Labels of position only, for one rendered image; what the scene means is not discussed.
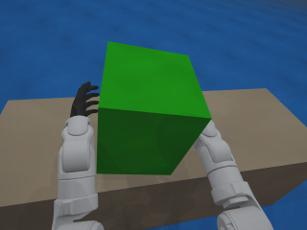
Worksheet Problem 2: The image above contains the right robot forearm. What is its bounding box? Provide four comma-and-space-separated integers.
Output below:
193, 120, 273, 230

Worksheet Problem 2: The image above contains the robot left hand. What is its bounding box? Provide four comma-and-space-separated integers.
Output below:
70, 81, 100, 118

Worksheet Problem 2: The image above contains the carton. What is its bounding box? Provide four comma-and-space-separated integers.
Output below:
96, 41, 212, 175

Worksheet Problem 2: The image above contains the left robot forearm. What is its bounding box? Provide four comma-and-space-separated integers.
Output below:
52, 115, 99, 230

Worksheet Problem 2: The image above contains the robot left upper arm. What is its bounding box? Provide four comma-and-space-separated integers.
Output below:
57, 220, 105, 230

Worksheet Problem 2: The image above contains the pedestal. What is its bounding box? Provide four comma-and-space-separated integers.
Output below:
0, 88, 307, 230

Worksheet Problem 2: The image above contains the robot right upper arm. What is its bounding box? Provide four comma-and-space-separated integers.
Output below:
217, 205, 272, 230

